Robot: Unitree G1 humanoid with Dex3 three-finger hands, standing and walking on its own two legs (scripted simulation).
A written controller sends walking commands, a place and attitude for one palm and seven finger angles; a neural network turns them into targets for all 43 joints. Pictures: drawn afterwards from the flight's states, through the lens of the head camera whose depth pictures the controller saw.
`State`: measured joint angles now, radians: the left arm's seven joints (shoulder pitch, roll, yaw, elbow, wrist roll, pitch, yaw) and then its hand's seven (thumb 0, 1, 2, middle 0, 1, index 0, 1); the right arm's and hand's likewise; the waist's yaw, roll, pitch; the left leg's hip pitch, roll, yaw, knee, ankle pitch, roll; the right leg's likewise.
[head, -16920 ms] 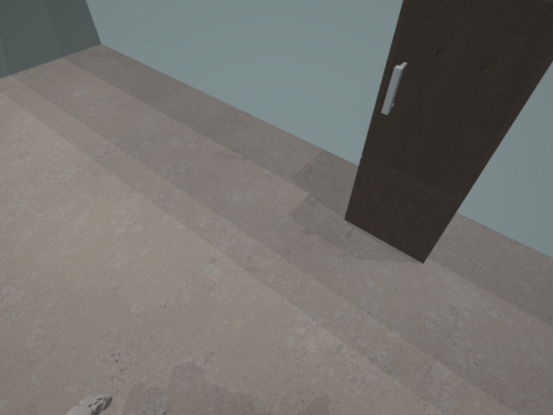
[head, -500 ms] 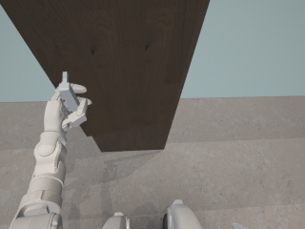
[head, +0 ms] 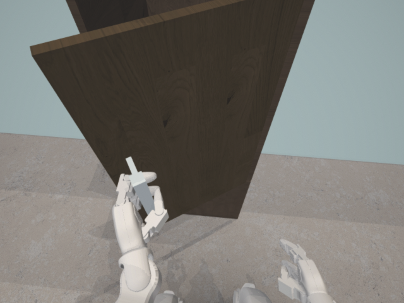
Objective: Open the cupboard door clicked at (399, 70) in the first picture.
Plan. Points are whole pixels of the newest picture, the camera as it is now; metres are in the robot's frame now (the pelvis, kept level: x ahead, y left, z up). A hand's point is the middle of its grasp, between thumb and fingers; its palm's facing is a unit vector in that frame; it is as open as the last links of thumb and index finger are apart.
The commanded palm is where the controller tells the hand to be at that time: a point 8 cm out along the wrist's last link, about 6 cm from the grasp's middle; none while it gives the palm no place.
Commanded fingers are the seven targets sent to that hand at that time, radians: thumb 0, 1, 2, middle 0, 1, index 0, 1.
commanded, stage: pull the door open along its arc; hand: left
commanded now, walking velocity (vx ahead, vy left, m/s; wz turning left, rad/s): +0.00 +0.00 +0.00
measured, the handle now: (142, 189) +0.32 +0.14 +0.03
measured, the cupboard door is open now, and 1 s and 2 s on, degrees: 34 45 45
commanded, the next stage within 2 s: open thumb and fingers to let go in 0.24 s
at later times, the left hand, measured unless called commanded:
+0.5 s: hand (181, 233) +0.24 +0.06 +0.03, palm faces +0.36 -0.93 -0.03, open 6.1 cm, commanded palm +0.19 +0.10 +0.03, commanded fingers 0.00 0.27 0.63 -0.35 -1.28 -0.35 -1.28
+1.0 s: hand (172, 240) +0.23 +0.07 +0.04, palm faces +0.32 -0.95 +0.00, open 14.0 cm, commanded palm +0.18 +0.11 +0.03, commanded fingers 0.00 -0.50 0.30 -0.20 -0.60 -0.20 -0.60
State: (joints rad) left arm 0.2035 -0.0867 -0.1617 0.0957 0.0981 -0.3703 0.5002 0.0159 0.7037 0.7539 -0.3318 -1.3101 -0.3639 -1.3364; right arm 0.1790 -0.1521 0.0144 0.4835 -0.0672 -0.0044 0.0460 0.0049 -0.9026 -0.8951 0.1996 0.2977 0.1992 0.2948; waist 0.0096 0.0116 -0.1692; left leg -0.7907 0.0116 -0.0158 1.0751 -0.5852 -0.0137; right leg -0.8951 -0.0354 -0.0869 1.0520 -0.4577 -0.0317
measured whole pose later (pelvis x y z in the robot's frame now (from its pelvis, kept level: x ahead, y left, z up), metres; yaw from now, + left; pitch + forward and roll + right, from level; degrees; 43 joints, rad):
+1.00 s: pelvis -0.04 -0.01 -0.01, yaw +1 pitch +14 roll +0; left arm 0.24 -0.07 -0.27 0.07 0.11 -0.35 0.53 -0.01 -0.44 0.32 -0.28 -1.02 -0.31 -1.02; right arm 0.20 -0.18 0.00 0.54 -0.07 -0.10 0.00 0.01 -0.90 -0.90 0.20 0.30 0.20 0.29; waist 0.00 0.02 -0.16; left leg -0.84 0.00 -0.03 1.14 -0.56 -0.02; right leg -0.93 -0.05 -0.10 1.11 -0.43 -0.04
